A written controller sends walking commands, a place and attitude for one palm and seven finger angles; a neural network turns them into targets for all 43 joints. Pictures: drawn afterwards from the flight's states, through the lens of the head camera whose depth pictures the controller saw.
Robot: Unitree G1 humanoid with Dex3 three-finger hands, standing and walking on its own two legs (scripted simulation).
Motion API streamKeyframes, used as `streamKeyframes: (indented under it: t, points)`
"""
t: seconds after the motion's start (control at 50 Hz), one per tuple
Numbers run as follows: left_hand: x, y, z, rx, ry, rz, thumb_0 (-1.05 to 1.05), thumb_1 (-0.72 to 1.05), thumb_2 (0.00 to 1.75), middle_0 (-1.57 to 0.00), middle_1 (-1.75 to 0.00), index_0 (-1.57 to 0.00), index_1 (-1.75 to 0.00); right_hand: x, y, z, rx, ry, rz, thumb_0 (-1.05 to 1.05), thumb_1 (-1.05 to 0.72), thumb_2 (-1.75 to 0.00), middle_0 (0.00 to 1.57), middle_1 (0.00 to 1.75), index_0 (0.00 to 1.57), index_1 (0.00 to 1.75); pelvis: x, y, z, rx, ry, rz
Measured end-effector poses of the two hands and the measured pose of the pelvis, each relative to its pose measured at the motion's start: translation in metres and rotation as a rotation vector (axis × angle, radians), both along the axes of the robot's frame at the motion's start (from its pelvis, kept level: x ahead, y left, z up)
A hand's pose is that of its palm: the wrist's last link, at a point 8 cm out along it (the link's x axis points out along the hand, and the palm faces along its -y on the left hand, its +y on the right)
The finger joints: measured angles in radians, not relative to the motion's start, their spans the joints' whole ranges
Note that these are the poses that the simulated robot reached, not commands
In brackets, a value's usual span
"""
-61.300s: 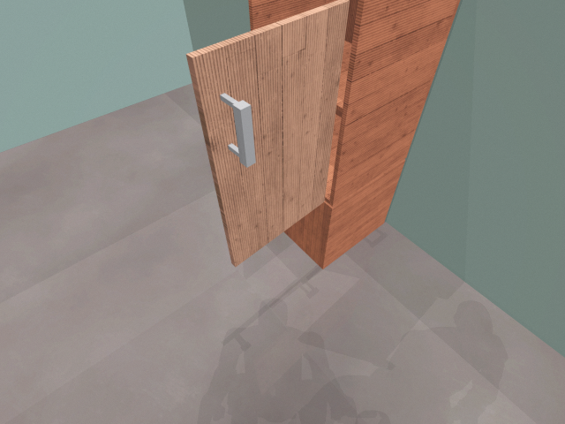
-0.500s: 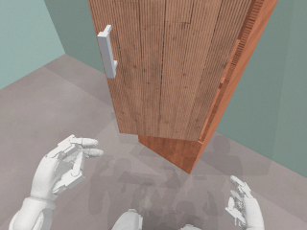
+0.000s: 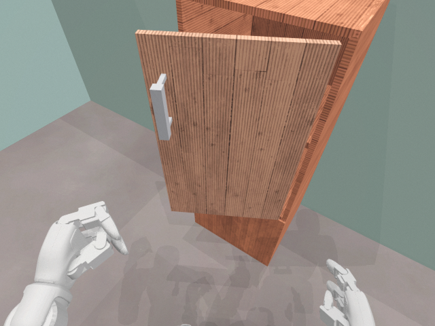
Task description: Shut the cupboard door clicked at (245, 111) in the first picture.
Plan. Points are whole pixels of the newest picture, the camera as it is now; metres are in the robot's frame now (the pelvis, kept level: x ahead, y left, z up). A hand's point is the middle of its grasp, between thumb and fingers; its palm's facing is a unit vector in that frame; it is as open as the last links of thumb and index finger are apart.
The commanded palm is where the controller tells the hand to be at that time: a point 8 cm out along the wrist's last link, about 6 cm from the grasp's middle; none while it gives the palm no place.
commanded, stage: raise the hand and make a fist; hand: left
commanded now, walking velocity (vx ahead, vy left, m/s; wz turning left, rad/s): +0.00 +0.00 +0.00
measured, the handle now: (163, 107) +0.50 +0.16 +0.15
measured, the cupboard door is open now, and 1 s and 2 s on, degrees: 28 28 28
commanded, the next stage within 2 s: bring the fist close to the handle in 0.76 s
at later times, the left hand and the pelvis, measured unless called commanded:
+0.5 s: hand (112, 215) +0.23 +0.17 +0.16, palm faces -0.01 -1.00 -0.04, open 3.1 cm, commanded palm +0.20 +0.22 +0.15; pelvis +0.00 -0.02 +0.02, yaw +0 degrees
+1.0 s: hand (122, 215) +0.24 +0.16 +0.15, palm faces +0.02 -1.00 -0.04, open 3.1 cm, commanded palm +0.23 +0.21 +0.15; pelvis +0.00 -0.03 +0.02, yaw +0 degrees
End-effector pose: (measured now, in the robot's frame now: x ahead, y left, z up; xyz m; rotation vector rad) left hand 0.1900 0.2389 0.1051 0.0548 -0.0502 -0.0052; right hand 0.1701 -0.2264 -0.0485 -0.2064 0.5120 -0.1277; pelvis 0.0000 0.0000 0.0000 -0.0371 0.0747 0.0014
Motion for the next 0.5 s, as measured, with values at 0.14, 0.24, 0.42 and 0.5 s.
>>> streamKeyframes:
  t: [0.14, 0.24, 0.42, 0.5]
  points:
    - [0.005, 0.002, 0.026, -0.005, -0.044, 0.023, 0.02, 0.9, 0.9, -1.22, -1.4, -1.22, -1.4, 0.01, 0.009, 0.009, 0.031, -0.033, 0.05, 0.01, -0.9, -0.9, 0.2, 0.3, 0.21, 0.3, 0.002, -0.002, 0.008, 0.001, -0.037, 0.01]
    - [0.009, -0.008, 0.022, -0.006, 0.044, -0.019, 0.02, 0.9, 0.9, -1.27, -1.46, -1.27, -1.46, 0.008, 0.007, 0.011, 0.036, -0.021, 0.054, 0.01, -0.9, -0.9, 0.2, 0.3, 0.21, 0.3, 0.002, -0.005, 0.014, 0.009, -0.054, 0.008]
    - [0.02, -0.003, 0.061, 0.007, -0.079, 0.034, 0.02, 0.9, 0.9, -1.3, -1.49, -1.3, -1.49, 0.001, -0.007, 0.01, 0.033, 0.007, 0.049, 0.01, -0.9, -0.9, 0.2, 0.3, 0.21, 0.3, 0.003, -0.016, 0.021, 0.016, -0.083, 0.011]
    - [0.023, -0.013, 0.054, -0.016, -0.013, -0.005, 0.01, 0.9, 0.9, -1.3, -1.5, -1.3, -1.49, 0.0, -0.015, 0.01, 0.04, 0.004, 0.03, 0.01, -0.9, -0.9, 0.2, 0.3, 0.21, 0.3, 0.004, -0.018, 0.024, 0.021, -0.085, 0.006]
